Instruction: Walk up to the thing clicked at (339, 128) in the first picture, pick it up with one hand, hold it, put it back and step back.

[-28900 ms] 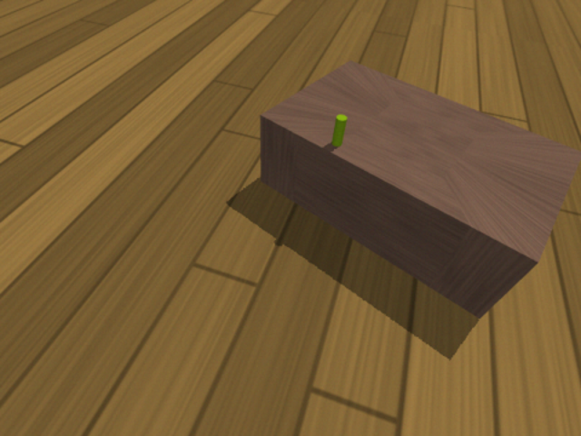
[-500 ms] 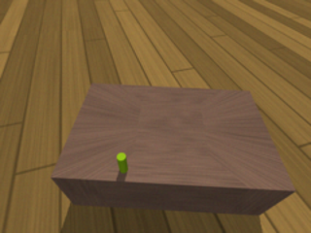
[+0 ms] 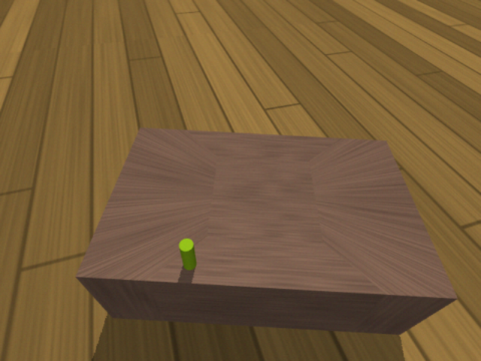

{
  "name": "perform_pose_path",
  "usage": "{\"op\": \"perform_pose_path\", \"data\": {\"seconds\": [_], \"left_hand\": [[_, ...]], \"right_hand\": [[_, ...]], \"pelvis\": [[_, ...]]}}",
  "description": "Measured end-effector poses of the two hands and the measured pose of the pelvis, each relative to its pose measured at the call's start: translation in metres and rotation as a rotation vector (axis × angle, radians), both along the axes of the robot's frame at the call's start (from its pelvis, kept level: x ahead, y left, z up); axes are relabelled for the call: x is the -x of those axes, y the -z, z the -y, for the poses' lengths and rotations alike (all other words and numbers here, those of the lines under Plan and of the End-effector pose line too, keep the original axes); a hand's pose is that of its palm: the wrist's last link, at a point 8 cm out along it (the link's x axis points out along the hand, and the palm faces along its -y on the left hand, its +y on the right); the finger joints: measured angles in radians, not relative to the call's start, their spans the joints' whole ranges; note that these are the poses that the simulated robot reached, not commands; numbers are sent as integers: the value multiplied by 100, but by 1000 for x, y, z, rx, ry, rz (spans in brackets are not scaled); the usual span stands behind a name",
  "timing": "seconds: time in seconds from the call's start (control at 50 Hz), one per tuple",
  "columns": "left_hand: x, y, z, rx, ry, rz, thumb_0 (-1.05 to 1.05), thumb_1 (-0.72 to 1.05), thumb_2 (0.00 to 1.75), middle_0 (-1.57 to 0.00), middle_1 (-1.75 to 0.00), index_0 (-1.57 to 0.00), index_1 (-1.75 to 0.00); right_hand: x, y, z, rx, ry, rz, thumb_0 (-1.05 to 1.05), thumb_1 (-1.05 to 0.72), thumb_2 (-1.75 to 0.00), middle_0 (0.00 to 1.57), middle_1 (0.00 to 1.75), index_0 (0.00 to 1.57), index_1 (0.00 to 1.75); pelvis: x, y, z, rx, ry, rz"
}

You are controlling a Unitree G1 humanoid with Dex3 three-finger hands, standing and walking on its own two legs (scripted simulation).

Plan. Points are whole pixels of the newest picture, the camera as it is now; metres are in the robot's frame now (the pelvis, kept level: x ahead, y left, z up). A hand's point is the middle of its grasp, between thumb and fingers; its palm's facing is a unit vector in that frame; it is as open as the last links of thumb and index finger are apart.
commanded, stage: stand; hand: left
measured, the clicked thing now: (188, 254) +0.46 +0.14 -0.33
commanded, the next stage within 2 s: none
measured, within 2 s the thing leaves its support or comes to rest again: neither
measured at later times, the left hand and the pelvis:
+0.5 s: hand out of the picture +0.06 +0.25 -0.16, palm faces -0.01 -0.94 -0.34, open 8.4 cm; pelvis +0.00 +0.00 +0.00, yaw +0 degrees
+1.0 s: hand out of the picture +0.07 +0.25 -0.16, palm faces -0.01 -0.94 -0.34, open 7.4 cm; pelvis +0.01 +0.00 +0.00, yaw +0 degrees
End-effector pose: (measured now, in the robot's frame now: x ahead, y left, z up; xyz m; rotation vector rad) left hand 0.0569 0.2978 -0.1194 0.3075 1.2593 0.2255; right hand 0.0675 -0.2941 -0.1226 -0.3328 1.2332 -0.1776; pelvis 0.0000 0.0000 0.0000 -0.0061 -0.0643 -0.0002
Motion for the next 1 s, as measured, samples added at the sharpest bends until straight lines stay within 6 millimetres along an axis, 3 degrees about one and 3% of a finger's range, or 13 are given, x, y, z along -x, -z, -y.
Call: {"op": "perform_pose_path", "data": {"seconds": [0.08, 0.16, 0.34, 0.44, 0.54, 0.7, 1.0], "left_hand": [[-2, 0, -1, -1, 1, 3, 0, -53, 8, -9, -9, -8, -9], [-2, 0, -1, 0, 6, -1, 0, -38, 23, -14, -17, -14, -18], [-2, 0, -1, 3, 7, -7, 0, 20, 70, -20, -27, -19, -28], [-2, 0, -1, 4, 8, -11, 0, 55, 82, -20, -29, -20, -30], [-3, 0, -1, 4, 6, -12, 0, 76, 87, -21, -30, -20, -30], [-6, 0, -1, 5, 9, -6, 0, 88, 90, -21, -30, -20, -30], [-11, 1, -1, 10, 9, -14, 0, 90, 90, -21, -30, -20, -30]], "right_hand": [[-1, -1, 0, 0, 1, 2, 1, -90, -90, 21, 30, 20, 30], [-1, -1, 1, -1, 6, -1, 1, -90, -90, 21, 30, 20, 30], [3, -1, 0, -3, 13, -14, 1, -90, -90, 21, 30, 20, 30], [4, 0, 1, -3, 17, -19, 1, -90, -90, 21, 30, 20, 30], [4, 0, 1, -4, 17, -23, 1, -90, -90, 21, 30, 20, 30], [0, -1, 1, -4, 16, -19, 1, -90, -90, 21, 30, 20, 30], [-7, -2, 0, -3, 19, -22, 1, -90, -90, 21, 30, 20, 30]], "pelvis": [[0, 0, 0, -1, 0, 0], [-1, 0, 0, 0, 1, -2], [-2, -1, -1, -1, 2, -5], [-3, -1, -1, -2, 3, -7], [-4, -1, 0, -2, 3, -9], [-5, -1, 0, -1, 3, -10], [-12, -1, -1, -2, 7, -17]]}}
